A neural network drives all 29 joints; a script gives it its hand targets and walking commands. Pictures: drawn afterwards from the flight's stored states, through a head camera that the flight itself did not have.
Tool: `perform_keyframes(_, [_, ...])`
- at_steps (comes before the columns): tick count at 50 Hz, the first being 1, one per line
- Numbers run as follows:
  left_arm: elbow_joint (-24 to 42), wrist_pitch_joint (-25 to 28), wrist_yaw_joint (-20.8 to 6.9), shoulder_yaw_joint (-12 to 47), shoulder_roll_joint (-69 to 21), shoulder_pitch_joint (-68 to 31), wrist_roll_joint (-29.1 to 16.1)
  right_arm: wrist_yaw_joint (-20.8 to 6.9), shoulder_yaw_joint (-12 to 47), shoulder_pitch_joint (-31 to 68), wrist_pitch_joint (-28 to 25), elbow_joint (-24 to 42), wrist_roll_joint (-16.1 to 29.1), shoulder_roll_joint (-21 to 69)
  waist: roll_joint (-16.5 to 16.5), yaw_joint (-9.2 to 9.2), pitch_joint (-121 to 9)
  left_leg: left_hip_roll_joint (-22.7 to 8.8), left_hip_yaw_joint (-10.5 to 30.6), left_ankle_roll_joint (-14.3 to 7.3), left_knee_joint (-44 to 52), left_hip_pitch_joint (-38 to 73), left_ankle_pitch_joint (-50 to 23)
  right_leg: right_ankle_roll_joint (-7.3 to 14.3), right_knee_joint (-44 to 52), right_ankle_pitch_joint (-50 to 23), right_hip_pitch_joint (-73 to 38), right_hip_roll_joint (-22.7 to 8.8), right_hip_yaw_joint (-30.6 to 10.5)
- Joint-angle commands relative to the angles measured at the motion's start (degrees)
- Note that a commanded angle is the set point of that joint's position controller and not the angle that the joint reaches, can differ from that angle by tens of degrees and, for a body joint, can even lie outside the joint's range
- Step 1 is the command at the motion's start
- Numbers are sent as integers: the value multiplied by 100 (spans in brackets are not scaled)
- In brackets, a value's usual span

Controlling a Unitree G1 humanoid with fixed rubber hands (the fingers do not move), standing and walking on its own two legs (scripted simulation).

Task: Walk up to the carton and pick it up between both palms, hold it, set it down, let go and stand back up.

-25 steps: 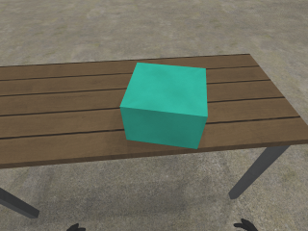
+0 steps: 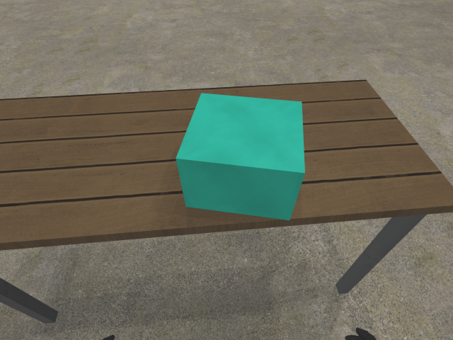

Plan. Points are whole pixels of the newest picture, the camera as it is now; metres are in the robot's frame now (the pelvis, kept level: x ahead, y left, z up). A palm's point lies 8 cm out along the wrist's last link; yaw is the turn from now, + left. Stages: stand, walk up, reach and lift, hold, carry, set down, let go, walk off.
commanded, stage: stand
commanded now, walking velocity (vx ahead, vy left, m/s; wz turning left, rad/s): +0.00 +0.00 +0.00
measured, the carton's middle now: (243, 154) +0.49 -0.03 +0.03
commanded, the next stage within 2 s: walk up in 1.96 s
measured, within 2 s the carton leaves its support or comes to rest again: neither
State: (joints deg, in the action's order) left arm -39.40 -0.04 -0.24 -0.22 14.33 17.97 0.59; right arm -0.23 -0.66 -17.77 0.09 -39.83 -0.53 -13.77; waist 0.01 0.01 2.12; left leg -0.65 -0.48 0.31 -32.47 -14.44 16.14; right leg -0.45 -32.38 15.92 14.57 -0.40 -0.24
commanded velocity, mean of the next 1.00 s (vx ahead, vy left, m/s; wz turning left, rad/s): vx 0.00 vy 0.00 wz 0.00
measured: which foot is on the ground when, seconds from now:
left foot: down 0.00-1.00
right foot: down 0.00-1.00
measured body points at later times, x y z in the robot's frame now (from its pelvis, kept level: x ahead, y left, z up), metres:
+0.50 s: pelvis +0.00 +0.00 +0.00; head +0.01 +0.00 +0.45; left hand +0.09 +0.26 -0.12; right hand +0.09 -0.25 -0.12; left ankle +0.01 +0.12 -0.73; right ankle +0.02 -0.12 -0.73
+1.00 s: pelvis +0.00 +0.00 +0.00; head +0.01 +0.00 +0.45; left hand +0.08 +0.26 -0.12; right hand +0.08 -0.26 -0.12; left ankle +0.01 +0.12 -0.73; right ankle +0.02 -0.12 -0.73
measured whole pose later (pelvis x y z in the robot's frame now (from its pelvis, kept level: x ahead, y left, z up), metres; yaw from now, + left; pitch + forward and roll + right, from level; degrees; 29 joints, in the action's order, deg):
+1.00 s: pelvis +0.00 +0.00 +0.00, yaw +0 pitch -2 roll +0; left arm -42.7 0.0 0.2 0.2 14.7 18.6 0.4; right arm 0.2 -0.2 -18.6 0.1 -43.1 -0.3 -14.1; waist 0.0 0.0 1.9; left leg -0.7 -0.6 0.4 -30.5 -13.3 15.5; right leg -0.6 -30.5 15.2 13.5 -0.4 -0.7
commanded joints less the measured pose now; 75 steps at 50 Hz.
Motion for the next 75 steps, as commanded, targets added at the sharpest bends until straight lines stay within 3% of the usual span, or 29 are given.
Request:
perform_keyframes(1, [462, 141, 37, -229, 738, 21, -3, 37, -219, -19, -137, 485, 3, -773, 16, -1, -112, -431, 530, -205, 678, -53, -337, 216, 630, -399, 58, -435, -516])
perform_keyframes(75, [-186, 126, 117, -165, 787, 210, -29, 111, -164, -250, -123, -146, 31, -822, 12, -3, 18, -453, 505, -169, 929, 94, -444, 172, 866, -550, -40, -437, -555])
